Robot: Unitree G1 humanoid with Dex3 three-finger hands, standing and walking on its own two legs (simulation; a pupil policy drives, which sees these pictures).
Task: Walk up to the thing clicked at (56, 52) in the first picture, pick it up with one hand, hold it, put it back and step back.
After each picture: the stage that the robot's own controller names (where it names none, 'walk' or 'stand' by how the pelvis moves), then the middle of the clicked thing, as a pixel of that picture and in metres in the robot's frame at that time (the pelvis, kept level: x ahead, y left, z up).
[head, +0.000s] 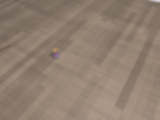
stand; (55, 53) +1.30 +0.27 -0.72
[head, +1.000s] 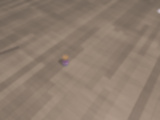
walk; (65, 60) +1.20 +0.10 -0.71
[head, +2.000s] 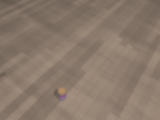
walk; (62, 94) +0.72 +0.12 -0.71
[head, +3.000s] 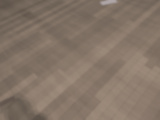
walk; out of the picture +0.44 +0.16 -0.70
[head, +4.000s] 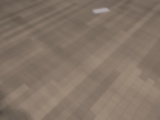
stand; out of the picture +0.34 +0.12 -0.72
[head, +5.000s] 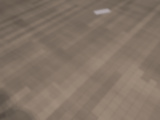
stand; out of the picture +0.33 +0.12 -0.72
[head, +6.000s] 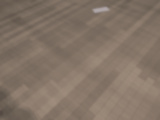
stand; out of the picture +0.34 +0.13 -0.73
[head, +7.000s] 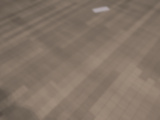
stand; out of the picture +0.32 +0.14 -0.73
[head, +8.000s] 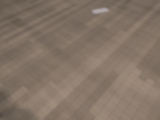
go down; out of the picture +0.32 +0.14 -0.73
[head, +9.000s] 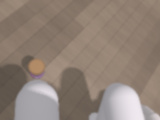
go down; (37, 69) +0.42 +0.18 -0.31
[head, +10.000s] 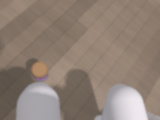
approach; (40, 72) +0.41 +0.18 -0.29
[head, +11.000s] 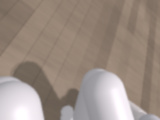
close in; out of the picture +0.39 +0.22 -0.22
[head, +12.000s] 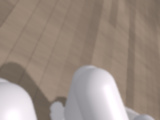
close; out of the picture +0.40 +0.23 -0.21
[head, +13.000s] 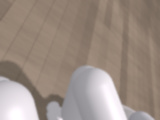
lift; out of the picture +0.41 +0.22 -0.22
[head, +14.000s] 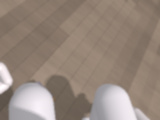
lift; (41, 95) +0.34 +0.12 -0.31
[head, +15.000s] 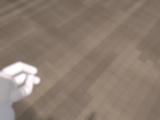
lift; out of the picture +0.29 +0.05 -0.65
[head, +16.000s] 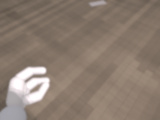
stand; out of the picture +0.28 +0.06 -0.71
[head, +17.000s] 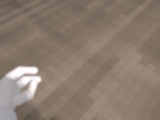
stand; out of the picture +0.29 +0.05 -0.69
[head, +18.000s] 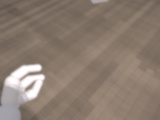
stand; out of the picture +0.29 +0.04 -0.70
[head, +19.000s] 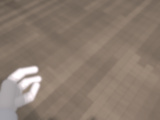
stand; out of the picture +0.30 +0.03 -0.70
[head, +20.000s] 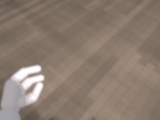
stand; out of the picture +0.31 +0.02 -0.68
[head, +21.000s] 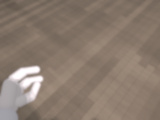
stand; out of the picture +0.32 +0.01 -0.69
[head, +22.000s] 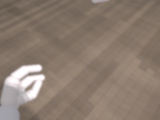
stand; out of the picture +0.34 -0.01 -0.70
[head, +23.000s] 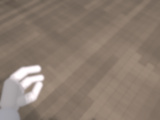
stand; out of the picture +0.36 -0.04 -0.69
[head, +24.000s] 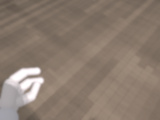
stand; out of the picture +0.39 -0.06 -0.70
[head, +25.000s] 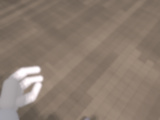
stand; out of the picture +0.39 -0.08 -0.67
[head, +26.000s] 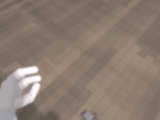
stand; (91, 119) +0.42 -0.09 -0.66
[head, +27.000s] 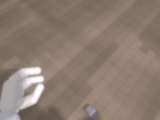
stand; (93, 113) +0.43 -0.10 -0.63
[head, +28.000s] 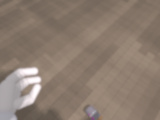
stand; (93, 114) +0.43 -0.11 -0.64
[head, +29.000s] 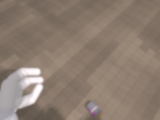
close; (95, 110) +0.45 -0.12 -0.63
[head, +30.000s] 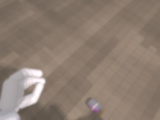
close; (96, 107) +0.45 -0.12 -0.61
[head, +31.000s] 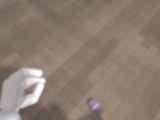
close; (96, 107) +0.45 -0.12 -0.62
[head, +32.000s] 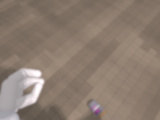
close; (97, 109) +0.45 -0.13 -0.63
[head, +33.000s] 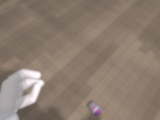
close; (97, 110) +0.45 -0.13 -0.64
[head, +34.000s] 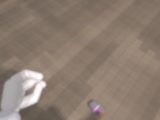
close; (97, 109) +0.46 -0.14 -0.64
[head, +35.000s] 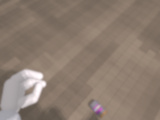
close; (98, 109) +0.46 -0.14 -0.64
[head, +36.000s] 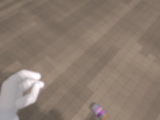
close; (99, 112) +0.46 -0.15 -0.66
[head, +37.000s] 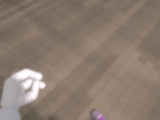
close; (99, 118) +0.45 -0.15 -0.68
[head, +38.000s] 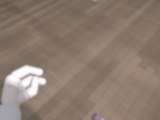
close; out of the picture +0.46 -0.15 -0.70
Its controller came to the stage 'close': yes
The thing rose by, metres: 0.01
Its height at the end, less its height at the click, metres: -0.02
